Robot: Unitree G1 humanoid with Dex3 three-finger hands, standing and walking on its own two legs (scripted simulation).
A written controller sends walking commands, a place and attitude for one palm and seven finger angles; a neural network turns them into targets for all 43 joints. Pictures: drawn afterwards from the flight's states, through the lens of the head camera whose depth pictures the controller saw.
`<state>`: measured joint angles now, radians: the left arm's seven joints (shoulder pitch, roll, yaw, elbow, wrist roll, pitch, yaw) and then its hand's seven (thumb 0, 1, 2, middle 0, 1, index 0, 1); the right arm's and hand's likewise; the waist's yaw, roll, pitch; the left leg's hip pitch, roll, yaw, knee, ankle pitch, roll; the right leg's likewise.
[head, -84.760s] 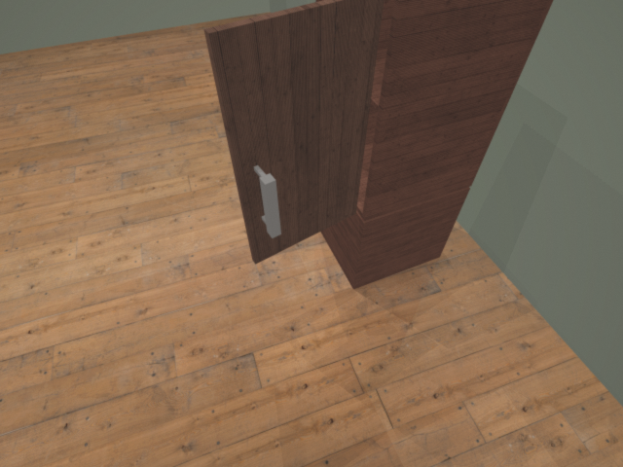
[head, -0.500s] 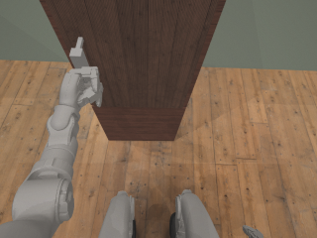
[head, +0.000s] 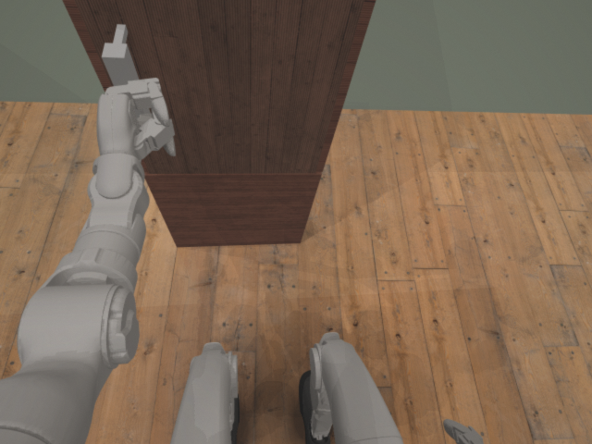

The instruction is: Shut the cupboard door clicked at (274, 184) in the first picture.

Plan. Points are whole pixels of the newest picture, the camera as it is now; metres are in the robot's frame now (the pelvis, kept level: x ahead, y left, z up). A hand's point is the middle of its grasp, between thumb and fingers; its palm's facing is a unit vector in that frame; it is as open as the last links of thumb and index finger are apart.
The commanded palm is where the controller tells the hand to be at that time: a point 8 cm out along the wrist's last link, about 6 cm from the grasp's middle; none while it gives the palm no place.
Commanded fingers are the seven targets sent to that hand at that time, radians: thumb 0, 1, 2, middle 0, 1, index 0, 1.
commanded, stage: pull the fist back off the door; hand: left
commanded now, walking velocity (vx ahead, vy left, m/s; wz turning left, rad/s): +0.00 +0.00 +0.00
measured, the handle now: (137, 93) +0.59 +0.18 +0.06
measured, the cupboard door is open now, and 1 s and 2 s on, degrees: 0 0 0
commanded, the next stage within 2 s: draw the hand back to the body in 0.64 s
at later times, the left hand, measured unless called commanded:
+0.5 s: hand (179, 147) +0.49 +0.12 +0.06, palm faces +0.00 -1.00 -0.02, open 3.1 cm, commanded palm +0.45 +0.17 +0.06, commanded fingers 0.00 0.90 0.90 -1.30 -1.50 -1.30 -1.50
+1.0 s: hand (153, 161) +0.43 +0.13 +0.11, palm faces -0.01 -1.00 -0.05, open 3.1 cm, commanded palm +0.40 +0.19 +0.12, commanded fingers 0.00 0.90 0.90 -1.30 -1.50 -1.30 -1.50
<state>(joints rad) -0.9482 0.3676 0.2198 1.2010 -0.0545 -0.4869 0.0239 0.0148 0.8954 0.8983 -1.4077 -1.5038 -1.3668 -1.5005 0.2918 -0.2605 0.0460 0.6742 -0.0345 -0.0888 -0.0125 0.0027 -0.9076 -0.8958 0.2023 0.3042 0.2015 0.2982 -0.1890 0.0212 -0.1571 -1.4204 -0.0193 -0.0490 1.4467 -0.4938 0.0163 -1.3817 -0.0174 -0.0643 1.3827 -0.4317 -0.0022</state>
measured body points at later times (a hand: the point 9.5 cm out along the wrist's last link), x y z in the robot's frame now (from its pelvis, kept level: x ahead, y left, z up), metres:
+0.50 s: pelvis +0.05 +0.00 +0.03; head +0.17 +0.00 +0.46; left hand +0.49 +0.17 +0.06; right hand +0.10 -0.26 -0.09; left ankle +0.11 +0.10 -0.57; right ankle +0.11 -0.13 -0.57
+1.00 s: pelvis +0.10 -0.02 +0.07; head +0.20 -0.02 +0.51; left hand +0.42 +0.18 +0.12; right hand +0.27 -0.25 -0.04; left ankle +0.11 +0.10 -0.57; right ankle +0.11 -0.13 -0.57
